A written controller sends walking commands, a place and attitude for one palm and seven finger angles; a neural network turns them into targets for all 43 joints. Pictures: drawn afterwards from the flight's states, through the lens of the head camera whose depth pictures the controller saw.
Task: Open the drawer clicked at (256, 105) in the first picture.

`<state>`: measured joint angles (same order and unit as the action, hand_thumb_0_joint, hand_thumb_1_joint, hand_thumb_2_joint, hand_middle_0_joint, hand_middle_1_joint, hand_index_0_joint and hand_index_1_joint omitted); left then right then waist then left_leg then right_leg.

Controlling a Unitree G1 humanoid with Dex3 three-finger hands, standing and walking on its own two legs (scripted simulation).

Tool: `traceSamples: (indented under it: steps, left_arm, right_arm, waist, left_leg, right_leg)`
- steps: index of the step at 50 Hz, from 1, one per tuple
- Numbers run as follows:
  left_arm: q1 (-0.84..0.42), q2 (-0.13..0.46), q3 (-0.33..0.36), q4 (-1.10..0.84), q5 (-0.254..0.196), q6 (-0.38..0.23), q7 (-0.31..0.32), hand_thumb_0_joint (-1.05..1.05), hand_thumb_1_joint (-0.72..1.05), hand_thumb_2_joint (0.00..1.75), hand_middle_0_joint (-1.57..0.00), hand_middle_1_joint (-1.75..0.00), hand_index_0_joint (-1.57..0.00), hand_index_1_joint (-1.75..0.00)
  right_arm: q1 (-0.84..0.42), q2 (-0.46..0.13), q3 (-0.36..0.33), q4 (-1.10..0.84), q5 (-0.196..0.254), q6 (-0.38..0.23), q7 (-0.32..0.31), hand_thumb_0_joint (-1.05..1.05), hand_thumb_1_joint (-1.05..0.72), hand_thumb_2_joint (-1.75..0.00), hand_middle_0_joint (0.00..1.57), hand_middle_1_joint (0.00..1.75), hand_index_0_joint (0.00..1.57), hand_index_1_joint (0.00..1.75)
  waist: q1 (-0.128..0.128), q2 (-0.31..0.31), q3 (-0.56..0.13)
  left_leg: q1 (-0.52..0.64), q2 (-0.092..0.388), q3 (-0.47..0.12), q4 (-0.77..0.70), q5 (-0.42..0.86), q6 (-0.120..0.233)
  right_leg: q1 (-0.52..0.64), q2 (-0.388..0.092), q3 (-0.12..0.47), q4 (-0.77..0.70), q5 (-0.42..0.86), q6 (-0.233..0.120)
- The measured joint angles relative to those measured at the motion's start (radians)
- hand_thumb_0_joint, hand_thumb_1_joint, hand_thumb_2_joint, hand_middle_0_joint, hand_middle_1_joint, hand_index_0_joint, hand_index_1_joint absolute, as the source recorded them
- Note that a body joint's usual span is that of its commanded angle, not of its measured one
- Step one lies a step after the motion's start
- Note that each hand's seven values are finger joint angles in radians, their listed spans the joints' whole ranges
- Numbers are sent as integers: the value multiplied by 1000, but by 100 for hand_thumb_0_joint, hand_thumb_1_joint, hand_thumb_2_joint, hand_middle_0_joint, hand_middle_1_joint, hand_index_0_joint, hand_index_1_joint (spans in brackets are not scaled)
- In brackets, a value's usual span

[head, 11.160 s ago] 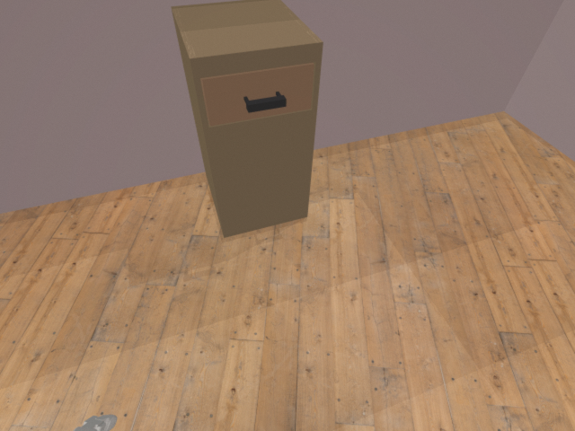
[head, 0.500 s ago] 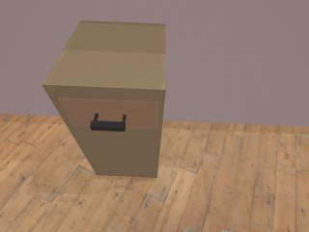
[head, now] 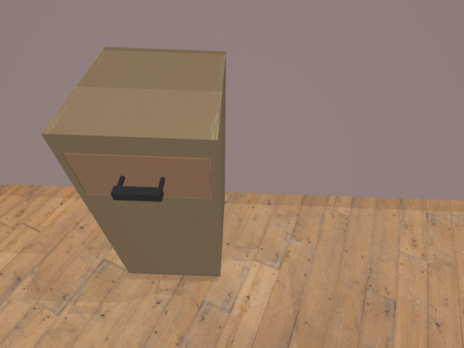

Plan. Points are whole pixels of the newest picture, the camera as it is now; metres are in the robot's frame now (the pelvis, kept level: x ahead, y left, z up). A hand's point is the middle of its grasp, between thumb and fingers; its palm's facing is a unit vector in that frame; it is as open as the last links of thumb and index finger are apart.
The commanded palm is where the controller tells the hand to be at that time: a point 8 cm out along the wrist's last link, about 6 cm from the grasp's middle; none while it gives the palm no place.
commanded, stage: come to a stop and stand still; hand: left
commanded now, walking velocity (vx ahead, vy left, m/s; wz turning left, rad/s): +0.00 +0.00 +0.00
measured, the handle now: (140, 187) +0.50 +0.27 -0.10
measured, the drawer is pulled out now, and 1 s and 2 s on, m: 0.00 0.00 0.00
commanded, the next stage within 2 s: look again from close up in 0.12 s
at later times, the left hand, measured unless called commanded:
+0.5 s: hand out of the picture -0.04 +0.19 -0.18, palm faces +0.04 -0.99 -0.17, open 7.4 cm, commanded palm none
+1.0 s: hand (71, 346) +0.13 +0.27 -0.05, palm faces -0.04 -0.67 -0.74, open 7.6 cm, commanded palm +0.09 +0.27 -0.04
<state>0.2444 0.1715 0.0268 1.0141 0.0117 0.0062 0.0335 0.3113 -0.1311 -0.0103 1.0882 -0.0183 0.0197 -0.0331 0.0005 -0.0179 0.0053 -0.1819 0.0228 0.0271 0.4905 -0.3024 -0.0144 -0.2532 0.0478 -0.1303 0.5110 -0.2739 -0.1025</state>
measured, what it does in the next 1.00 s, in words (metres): shifts its weight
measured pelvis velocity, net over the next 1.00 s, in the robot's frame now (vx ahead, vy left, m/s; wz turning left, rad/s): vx -0.03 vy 0.07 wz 0.02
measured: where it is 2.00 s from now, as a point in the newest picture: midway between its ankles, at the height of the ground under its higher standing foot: outside the picture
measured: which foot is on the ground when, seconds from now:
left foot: down 0.00-1.00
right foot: down 0.00-1.00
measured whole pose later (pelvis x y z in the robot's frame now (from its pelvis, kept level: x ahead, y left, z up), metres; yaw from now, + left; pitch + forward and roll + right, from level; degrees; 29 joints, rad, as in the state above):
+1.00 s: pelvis -0.03 +0.07 -0.02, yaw +1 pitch +1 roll +1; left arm 0.46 0.28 -0.15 0.08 0.40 0.11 0.30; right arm 0.34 -0.30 -0.01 0.79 0.03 -0.29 -0.08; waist -0.03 0.07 -0.08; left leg -0.33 -0.11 0.09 0.63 -0.33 0.09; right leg -0.42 -0.02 0.01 0.71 -0.32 -0.01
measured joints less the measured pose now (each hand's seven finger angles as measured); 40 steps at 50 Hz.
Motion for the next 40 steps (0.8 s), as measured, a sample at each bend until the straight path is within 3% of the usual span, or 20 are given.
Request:
traceSamples:
  steps: [12,15,17,19,27,40]
  left_arm:
    - [77,-42,-24,106,1,-10,-2,0,92,89,-20,-30,-20,-30]
    - [84,-64,-30,96,1,-28,17,0,91,89,-20,-30,-20,-30]
    - [88,-73,-31,95,-1,-21,17,0,91,89,-20,-30,-20,-30]
    - [92,-74,-32,101,-2,-14,12,0,91,89,-21,-30,-20,-30]
    - [90,-52,-22,82,8,-6,7,0,91,89,-20,-30,-20,-30]
    - [107,-59,-36,77,11,-16,8,0,91,89,-20,-30,-20,-30]
  right_arm:
    - [28,19,27,31,-1,-13,-1,0,-91,-90,20,29,20,30]
    - [13,6,16,-13,5,-13,-3,1,-91,-90,20,29,20,30]
    - [27,-8,8,-38,5,-24,-6,1,-91,-90,20,29,20,30]
    - [43,-18,3,-37,-1,-24,-6,1,-91,-90,20,29,20,30]
    - [101,2,14,-17,-16,-13,8,0,-91,-90,20,29,20,30]
    - [87,29,35,1,-4,-29,12,0,-91,-90,20,29,20,30]
  waist:
    - [15,35,-16]
    - [-1,52,33]
    - [-13,62,44]
    - [-19,65,36]
    - [-17,23,-29]
    - [4,20,-16]
  left_leg:
    - [35,15,9,-53,12,-4]
    - [-23,24,14,45,-59,14]
    - [-30,16,13,36,-26,25]
    - [-29,7,9,37,32,29]
    - [-39,-36,37,35,25,59]
    - [-30,-77,62,-16,53,93]
  right_leg:
    - [69,18,4,-133,80,13]
    - [61,25,0,-142,106,25]
    - [51,22,-5,-122,104,15]
    - [42,12,-7,-84,84,14]
    - [-2,-34,20,-21,63,46]
    - [-17,-72,49,-27,79,86]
